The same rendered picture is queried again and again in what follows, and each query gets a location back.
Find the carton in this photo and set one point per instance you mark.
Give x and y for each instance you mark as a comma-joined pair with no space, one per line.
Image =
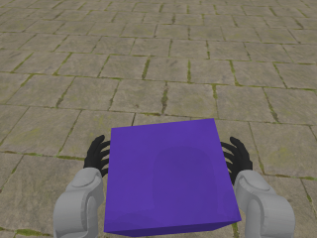
168,178

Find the robot left forearm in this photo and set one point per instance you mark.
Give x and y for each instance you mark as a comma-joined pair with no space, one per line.
75,212

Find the robot right hand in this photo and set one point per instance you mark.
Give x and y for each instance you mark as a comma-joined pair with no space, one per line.
240,158

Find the robot right forearm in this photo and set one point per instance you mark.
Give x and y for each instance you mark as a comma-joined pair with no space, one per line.
268,215

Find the robot left hand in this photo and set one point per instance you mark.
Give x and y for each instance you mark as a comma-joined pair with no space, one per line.
94,155

